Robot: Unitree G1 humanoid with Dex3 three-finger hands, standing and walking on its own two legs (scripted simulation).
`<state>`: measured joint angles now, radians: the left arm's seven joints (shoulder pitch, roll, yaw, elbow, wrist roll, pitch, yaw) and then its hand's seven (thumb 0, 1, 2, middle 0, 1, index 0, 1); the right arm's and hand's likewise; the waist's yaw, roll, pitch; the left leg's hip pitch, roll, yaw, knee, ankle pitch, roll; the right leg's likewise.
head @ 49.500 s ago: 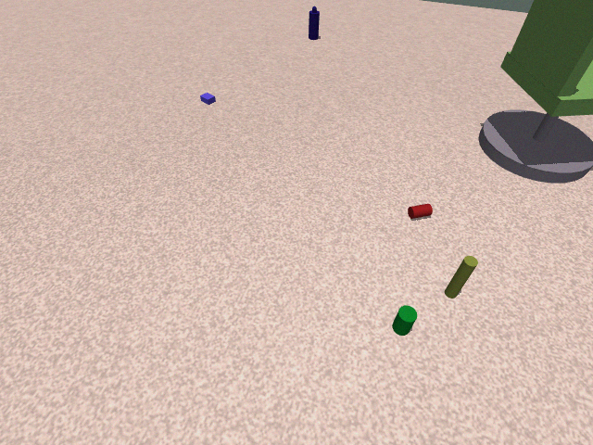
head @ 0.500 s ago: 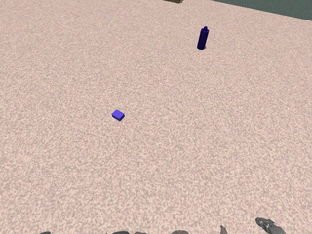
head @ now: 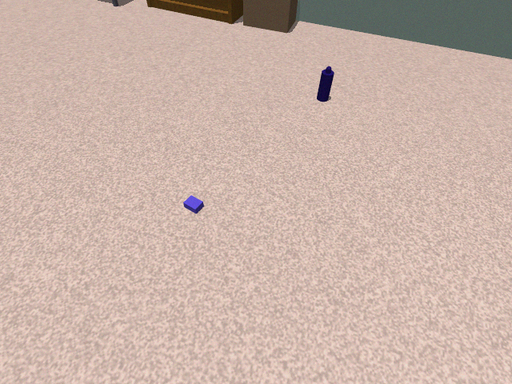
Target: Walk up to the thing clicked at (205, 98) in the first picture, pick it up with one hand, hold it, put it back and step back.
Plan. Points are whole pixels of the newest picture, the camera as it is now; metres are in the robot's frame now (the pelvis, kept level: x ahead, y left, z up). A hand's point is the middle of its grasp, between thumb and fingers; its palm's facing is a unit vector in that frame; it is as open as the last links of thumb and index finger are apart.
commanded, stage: step back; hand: left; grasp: from above
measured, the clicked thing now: (193, 204) +1.04 +0.28 -0.75
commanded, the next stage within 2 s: stand in 0.46 s
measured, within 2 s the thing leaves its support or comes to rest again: neither
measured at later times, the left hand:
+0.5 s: hand out of the picture +0.13 +0.28 -0.16, palm faces +0.06 -0.93 -0.35, open 7.4 cm
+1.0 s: hand out of the picture +0.14 +0.26 -0.14, palm faces +0.01 -0.94 -0.35, open 7.4 cm
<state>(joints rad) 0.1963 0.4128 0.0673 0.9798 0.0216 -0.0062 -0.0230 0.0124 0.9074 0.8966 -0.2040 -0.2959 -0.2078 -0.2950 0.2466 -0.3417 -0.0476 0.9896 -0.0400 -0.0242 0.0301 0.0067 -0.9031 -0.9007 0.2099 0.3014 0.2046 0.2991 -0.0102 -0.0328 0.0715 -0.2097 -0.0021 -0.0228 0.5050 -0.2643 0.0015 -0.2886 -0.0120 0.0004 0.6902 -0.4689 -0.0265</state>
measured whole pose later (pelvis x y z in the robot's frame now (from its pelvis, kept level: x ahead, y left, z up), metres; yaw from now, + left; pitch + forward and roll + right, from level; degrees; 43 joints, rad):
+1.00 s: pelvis +0.07 +0.00 +0.01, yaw +2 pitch -3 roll +0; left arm 0.09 0.36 0.00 1.12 0.00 -0.02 -0.01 0.01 0.91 0.90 -0.20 -0.30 -0.21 -0.30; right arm 0.07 -0.35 -0.01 1.13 0.00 -0.01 0.02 0.01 -0.91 -0.90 0.21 0.30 0.20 0.30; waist 0.00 0.00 0.07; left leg -0.15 0.03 0.02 0.35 -0.15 -0.03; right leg -0.07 -0.03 0.00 0.34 -0.23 0.02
